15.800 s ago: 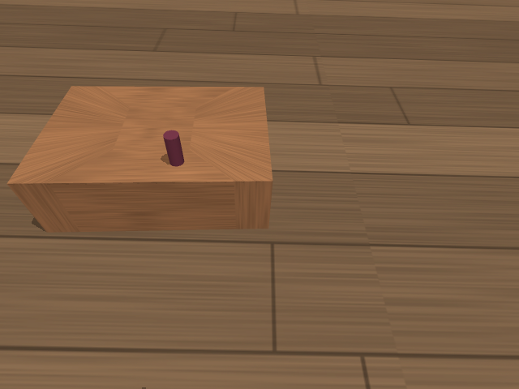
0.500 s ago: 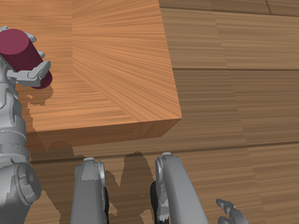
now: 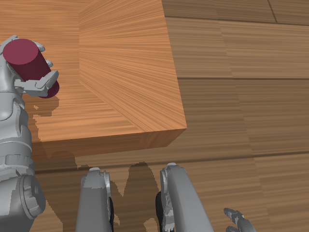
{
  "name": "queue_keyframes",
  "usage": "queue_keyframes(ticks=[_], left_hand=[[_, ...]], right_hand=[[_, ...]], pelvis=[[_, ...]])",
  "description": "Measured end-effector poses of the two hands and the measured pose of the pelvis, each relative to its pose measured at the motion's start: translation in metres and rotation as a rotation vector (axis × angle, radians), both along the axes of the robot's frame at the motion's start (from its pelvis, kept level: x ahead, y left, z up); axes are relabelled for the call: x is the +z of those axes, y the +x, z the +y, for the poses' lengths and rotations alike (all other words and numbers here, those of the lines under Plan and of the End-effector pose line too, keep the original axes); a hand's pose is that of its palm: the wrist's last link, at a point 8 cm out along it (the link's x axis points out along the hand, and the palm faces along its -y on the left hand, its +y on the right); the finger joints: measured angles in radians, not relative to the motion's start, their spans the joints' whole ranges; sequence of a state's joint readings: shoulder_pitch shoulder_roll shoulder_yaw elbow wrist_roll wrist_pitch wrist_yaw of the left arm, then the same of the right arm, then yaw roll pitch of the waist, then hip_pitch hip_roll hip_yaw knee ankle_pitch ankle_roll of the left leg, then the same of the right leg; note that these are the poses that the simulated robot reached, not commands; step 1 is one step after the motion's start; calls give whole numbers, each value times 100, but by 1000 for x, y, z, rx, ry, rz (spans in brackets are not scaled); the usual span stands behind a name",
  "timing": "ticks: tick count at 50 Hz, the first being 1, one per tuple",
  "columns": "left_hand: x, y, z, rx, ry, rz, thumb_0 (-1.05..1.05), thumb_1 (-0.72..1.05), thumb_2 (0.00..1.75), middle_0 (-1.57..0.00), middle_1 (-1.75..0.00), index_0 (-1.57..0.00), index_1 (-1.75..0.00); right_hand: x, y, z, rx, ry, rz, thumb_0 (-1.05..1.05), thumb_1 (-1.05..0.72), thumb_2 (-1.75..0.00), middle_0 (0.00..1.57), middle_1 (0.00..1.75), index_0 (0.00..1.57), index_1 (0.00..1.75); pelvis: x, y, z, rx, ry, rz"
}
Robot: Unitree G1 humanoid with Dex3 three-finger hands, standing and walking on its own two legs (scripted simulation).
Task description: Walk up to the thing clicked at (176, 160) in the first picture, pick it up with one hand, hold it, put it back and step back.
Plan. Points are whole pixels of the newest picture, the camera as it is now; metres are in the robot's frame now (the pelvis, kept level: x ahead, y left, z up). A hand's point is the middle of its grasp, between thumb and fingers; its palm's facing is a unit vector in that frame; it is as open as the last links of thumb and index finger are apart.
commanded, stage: lift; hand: left
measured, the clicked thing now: (35, 72) +0.49 +0.24 +0.01
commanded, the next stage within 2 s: hold in 1.58 s
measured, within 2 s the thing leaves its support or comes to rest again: neither
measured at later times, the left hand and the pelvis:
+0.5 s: hand (10, 67) +0.43 +0.23 +0.13, palm faces +0.16 -0.99 -0.01, open 8.4 cm; pelvis +0.01 +0.00 +0.09, yaw +2 degrees
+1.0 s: hand out of the picture +0.39 +0.21 +0.20, palm faces +0.15 -0.99 +0.00, open 8.4 cm; pelvis +0.04 +0.00 +0.16, yaw +4 degrees
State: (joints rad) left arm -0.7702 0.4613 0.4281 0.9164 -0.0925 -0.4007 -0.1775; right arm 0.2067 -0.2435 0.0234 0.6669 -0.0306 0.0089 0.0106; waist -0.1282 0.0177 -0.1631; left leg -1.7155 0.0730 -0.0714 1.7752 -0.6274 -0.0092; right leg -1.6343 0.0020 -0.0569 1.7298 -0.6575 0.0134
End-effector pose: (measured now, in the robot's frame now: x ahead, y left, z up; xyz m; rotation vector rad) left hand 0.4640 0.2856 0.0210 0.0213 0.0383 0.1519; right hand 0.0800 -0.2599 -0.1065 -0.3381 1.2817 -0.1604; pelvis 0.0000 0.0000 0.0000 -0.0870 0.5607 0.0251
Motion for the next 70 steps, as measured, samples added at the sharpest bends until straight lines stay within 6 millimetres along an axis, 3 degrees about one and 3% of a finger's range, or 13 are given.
queue_keyframes(ticks=[13, 33, 52, 70], left_hand=[[46, -28, -3, 3, -7, 1, 0, -20, 112, -78, -109, -81, -108], [138, -85, -11, 20, -16, -1, 0, -21, 112, -79, -108, -82, -108], [185, -102, -32, -1, -26, -17, 0, -21, 112, -79, -108, -82, -108], [208, -109, -41, -5, -24, -22, 0, -21, 112, -79, -108, -82, -108]], right_hand=[[37, 19, 9, 1, 28, -67, 1, -90, -89, 20, 30, 21, 30], [130, 69, 16, 38, 45, -242, 1, -89, -89, 20, 30, 21, 30], [173, 89, 21, 52, 77, -296, 1, -90, -89, 20, 30, 20, 29], [194, 99, 19, 53, 89, -313, 1, -91, -89, 20, 30, 20, 30]], pelvis=[[39, 7, 1, 15, 2, -60], [123, 21, 2, 42, 30, -218], [165, 38, -1, 46, 53, -314], [186, 48, -3, 45, 67, -372]])
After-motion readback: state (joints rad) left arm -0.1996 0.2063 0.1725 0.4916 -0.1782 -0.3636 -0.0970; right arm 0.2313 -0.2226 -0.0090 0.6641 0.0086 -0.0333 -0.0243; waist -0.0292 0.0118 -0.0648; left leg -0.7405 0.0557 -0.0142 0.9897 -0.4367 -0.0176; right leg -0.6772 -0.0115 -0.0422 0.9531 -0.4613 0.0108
